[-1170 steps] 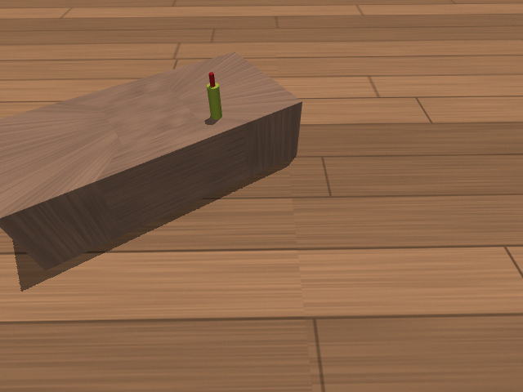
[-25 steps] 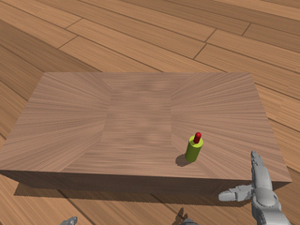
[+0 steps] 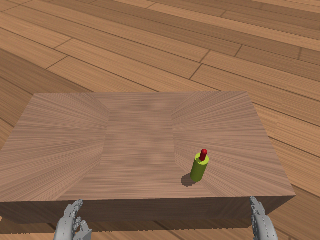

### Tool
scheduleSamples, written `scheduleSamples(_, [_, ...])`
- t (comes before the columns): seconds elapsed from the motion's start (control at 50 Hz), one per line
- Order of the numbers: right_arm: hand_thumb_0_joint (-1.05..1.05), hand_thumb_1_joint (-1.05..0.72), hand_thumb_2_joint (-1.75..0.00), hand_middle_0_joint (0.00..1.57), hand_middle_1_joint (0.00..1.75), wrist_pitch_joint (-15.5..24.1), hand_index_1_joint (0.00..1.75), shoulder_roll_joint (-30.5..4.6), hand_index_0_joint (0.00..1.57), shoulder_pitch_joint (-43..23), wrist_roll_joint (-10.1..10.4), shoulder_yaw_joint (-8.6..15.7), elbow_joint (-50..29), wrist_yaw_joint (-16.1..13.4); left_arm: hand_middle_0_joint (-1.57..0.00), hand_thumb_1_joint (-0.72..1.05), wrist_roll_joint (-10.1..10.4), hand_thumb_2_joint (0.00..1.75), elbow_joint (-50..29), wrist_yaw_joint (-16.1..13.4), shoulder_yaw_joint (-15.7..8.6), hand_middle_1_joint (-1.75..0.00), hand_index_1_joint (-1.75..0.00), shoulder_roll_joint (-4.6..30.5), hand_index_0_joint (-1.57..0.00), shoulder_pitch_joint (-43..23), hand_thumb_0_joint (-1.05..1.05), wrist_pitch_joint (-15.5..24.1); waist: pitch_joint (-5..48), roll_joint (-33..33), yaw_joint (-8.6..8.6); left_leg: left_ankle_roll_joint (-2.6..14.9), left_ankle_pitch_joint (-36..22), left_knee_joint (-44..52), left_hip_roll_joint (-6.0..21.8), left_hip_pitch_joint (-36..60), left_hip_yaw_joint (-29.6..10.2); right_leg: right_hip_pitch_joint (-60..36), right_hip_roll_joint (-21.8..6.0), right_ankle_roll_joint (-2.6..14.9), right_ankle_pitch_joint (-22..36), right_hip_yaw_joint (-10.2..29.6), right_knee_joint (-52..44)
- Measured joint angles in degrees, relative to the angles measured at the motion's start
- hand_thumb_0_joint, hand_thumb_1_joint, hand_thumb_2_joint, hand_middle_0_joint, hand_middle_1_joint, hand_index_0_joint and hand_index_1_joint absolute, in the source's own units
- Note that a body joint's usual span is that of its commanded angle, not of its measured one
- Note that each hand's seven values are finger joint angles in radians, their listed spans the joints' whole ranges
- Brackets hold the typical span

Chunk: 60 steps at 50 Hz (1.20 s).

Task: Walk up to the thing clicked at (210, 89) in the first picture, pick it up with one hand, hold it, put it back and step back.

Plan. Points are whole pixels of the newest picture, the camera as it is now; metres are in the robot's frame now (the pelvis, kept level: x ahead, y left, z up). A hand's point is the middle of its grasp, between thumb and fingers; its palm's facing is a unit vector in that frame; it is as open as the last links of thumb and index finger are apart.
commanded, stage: home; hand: right
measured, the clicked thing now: (200, 164) +0.46 -0.17 -0.26
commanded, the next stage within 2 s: stand in 1.76 s
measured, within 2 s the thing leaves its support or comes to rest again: neither
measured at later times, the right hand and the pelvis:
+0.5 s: hand out of the picture +0.09 -0.25 -0.11, palm faces -0.01 +0.93 -0.36, open 17.5 cm; pelvis +0.00 -0.01 +0.03, yaw +0 degrees
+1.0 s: hand out of the picture +0.02 -0.27 -0.12, palm faces -0.03 +0.93 -0.36, open 17.4 cm; pelvis -0.03 -0.03 +0.04, yaw +0 degrees
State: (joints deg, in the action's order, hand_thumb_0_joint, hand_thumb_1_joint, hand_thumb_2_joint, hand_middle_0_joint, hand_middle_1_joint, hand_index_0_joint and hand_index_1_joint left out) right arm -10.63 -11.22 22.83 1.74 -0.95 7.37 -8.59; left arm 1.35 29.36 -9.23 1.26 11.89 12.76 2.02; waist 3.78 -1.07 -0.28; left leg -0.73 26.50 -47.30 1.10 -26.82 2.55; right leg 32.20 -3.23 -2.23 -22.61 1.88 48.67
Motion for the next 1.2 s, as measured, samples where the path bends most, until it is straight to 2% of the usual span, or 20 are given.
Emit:
scheduleSamples(0.14, [-0.01, 0.54, -0.05, 0.06, 0.05, -0.5, 0.05, 0.6, 0.06, 0.3, -0.1, 0.0, -0.2, 0.2, -0.2, 0.9, 0.0, 0.9, 0.8, 0.3, -0.4, -0.3, -0.3, 0.4, -0.21, 2.2, 0.01, 0.6, 0.2, -0.2, -0.7, 0.1, 0.0, -0.6, -0.2, -0.6, -0.5, 0.1, -0.3, -0.11, 0.0, -0.4, 0.2])
scheduleSamples(0.2, [-0.01, 0.54, -0.05, 0.06, 0.05, 4.4, 0.05, -1.4, 0.06, -4.1, -3.8, -0.7, 10.4, 3.4, -0.2, 0.9, -4.8, 0.9, 6.0, 3.2, -1.1, -0.3, -0.31, 1.1, -0.21, 0.5, 0.01, -0.6, -2.0, -0.1, -0.39, 0.13, -0.5, 0.7, 0.0, 2.4, -0.7, -3.1, 0.0, -0.08, 0.7, -0.7, -1.5])
scheduleSamples(0.24, [-0.01, 0.54, -0.05, 0.06, 0.05, 6.3, 0.05, -3.2, 0.06, -6.1, -4.6, -0.5, 17.5, 5.3, -0.2, 0.9, -5.6, 0.9, 9.5, 5.4, -1.1, -0.3, -0.31, 2.0, -0.21, -0.5, 0.01, -2.1, -2.6, 0.3, -0.52, 0.08, -1.1, 2.1, 0.4, 4.2, -0.9, -5.2, 0.3, 0.03, 1.5, -1.1, -3.4])
scheduleSamples(0.3, [-0.01, 0.53, -0.05, 0.06, 0.05, 7.8, 0.05, -5.1, 0.06, -7.3, -4.3, 0.5, 25.3, 6.7, -0.2, 0.9, -5.2, 0.9, 13.3, 7.5, -1.6, -0.3, -0.31, 3.2, -0.21, -0.4, 0.01, -3.0, -2.8, 0.6, -0.92, -0.17, -2.1, 4.8, 0.9, 7.2, -1.0, -8.3, 0.9, 0.23, 2.7, -1.4, -6.5])
scheduleSamples(0.36, [-0.01, 0.53, -0.05, 0.06, 0.05, 8.6, 0.05, -6.2, 0.06, -7.6, -4.0, 1.4, 30.8, 6.9, -0.2, 0.9, -4.7, 0.9, 16.4, 8.3, -2.2, -0.3, -0.31, 4.0, -0.21, 0.5, 0.01, -3.4, -2.8, 0.9, -0.89, -0.51, -3.4, 8.1, 1.3, 10.1, -1.0, -11.2, 1.3, 0.49, 4.0, -1.5, -9.7])
scheduleSamples(0.48, [-0.01, 0.54, -0.05, 0.06, 0.05, 9.5, 0.05, -7.1, 0.06, -8.2, -3.5, 2.0, 39.1, 6.6, -0.2, 0.91, -4.2, 0.9, 21.8, 8.4, -2.6, -0.3, -0.31, 4.7, -0.21, 0.9, 0.01, -3.8, -3.8, 1.0, -0.17, -1.24, -6.4, 14.1, 1.9, 14.9, -1.2, -15.9, 2.0, 1.15, 6.6, -2.0, -15.4])
scheduleSamples(0.64, [-0.01, 0.54, -0.04, 0.06, 0.05, 9.7, 0.05, -6.9, 0.06, -8.9, -3.2, 1.4, 47.3, 6.4, -0.2, 0.91, -3.5, 0.9, 27.1, 8.4, -2.3, -0.3, -0.31, 4.7, -0.21, -1.0, 0.01, -3.8, -5.2, 0.8, 0.26, -2.06, -10.0, 20.2, 2.7, 19.1, -1.5, -20.3, 2.8, 1.96, 10.1, -2.6, -21.5])
scheduleSamples(0.92, [-0.01, 0.52, -0.05, 0.06, 0.05, 10.2, 0.05, -7.4, 0.06, -9.8, -3.1, 0.5, 53.4, 6.8, -0.2, 0.91, -3.2, 0.9, 32.5, 9.0, -2.5, -0.3, -0.31, 6.1, -0.21, -3.2, 0.01, -3.3, -5.8, 1.0, 0.08, -2.53, -13.2, 23.9, 3.4, 20.8, -1.7, -22.5, 3.6, 2.54, 13.8, -2.9, -26.1])
scheduleSamples(1.2, [-0.01, 0.51, -0.06, 0.06, 0.06, 10.3, 0.05, -7.8, 0.06, -9.3, -3.1, 0.1, 55.1, 7.5, -0.2, 0.91, -2.9, 0.9, 34.7, 9.7, -2.1, -0.3, -0.31, 6.8, -0.21, -3.0, 0.01, -3.3, -5.5, 0.5, -0.15, -1.68, -13.7, 23.6, 2.4, 18.9, -1.3, -20.8, 2.7, 1.76, 14.7, -2.4, -26.4])
